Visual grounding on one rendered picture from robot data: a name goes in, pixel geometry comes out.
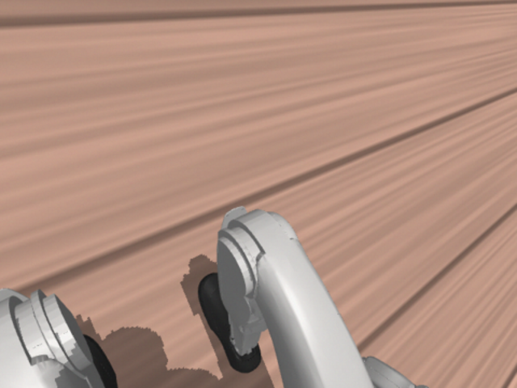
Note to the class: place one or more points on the left robot foot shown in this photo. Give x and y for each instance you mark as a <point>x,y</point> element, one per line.
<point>102,364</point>

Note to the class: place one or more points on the right robot hand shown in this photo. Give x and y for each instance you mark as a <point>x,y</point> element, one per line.
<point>384,376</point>

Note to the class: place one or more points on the right robot foot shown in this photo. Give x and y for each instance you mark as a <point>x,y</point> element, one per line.
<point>218,321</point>

